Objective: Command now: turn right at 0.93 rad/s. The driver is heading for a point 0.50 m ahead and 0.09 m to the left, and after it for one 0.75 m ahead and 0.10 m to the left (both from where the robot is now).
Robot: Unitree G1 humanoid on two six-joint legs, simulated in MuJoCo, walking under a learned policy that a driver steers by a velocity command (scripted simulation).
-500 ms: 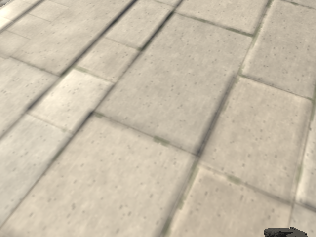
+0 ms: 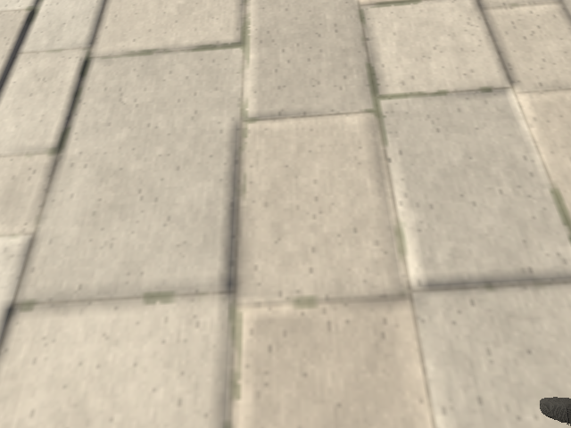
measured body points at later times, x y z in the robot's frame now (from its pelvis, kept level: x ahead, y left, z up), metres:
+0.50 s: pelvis +0.18 +0.00 +0.00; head +0.21 +0.03 +0.45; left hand +0.46 +0.19 -0.06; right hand +0.07 -0.24 -0.11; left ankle +0.08 +0.14 -0.75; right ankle +0.26 -0.17 -0.71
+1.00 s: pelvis +0.54 +0.05 -0.06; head +0.57 +0.08 +0.39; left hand +0.40 +0.31 -0.19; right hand +0.87 -0.07 -0.10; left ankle +0.68 +0.16 -0.75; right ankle +0.31 -0.18 -0.72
